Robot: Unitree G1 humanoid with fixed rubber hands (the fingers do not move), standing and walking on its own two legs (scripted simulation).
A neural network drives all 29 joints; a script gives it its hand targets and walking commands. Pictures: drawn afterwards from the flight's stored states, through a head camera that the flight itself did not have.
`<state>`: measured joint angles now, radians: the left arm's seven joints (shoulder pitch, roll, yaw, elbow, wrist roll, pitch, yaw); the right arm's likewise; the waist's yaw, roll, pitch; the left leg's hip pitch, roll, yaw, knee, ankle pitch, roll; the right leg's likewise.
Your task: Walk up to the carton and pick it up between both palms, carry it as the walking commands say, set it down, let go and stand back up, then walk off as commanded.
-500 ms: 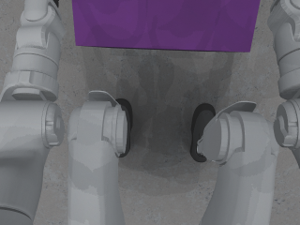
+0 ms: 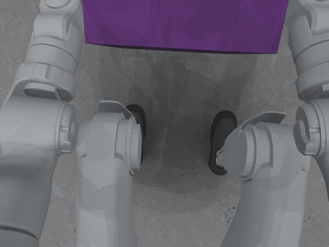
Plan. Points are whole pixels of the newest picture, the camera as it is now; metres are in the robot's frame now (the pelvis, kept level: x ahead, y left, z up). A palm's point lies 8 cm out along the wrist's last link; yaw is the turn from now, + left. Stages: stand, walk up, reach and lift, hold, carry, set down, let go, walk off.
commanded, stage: reach and lift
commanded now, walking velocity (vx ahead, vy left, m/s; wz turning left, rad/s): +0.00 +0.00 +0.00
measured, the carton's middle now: (180, 8) +0.50 +0.03 -0.24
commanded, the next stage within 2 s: none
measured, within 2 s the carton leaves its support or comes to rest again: leaves its support in 0.76 s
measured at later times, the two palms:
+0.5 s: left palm out of the picture +0.52 +0.22 -0.18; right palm out of the picture +0.56 -0.15 -0.17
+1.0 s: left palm out of the picture +0.52 +0.22 -0.13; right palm out of the picture +0.57 -0.15 -0.12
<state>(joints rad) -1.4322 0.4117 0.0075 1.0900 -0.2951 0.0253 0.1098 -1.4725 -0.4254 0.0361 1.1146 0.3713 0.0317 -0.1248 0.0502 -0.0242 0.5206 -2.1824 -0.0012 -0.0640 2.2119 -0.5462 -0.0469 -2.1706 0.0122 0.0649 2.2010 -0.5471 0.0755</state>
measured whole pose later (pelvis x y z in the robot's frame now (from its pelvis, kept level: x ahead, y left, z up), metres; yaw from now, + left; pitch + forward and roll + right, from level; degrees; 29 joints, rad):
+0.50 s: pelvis -0.01 +0.00 -0.01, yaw +0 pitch +30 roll +0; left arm -1.50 0.42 -0.01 1.16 -0.33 0.08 0.07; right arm -1.58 -0.43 0.02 1.22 0.33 0.07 -0.08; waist 0.06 -0.02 0.52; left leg -2.21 0.01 -0.05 2.20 -0.51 -0.04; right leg -2.21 0.03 0.08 2.20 -0.51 0.08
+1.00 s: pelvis -0.01 +0.00 +0.01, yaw +0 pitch +27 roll +0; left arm -1.41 0.42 0.07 0.95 -0.27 0.21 0.08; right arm -1.51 -0.40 -0.11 1.02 0.25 0.20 -0.10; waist 0.04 -0.04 0.52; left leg -2.12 0.00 -0.04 2.17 -0.52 -0.04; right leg -2.11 0.02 0.09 2.17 -0.52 0.08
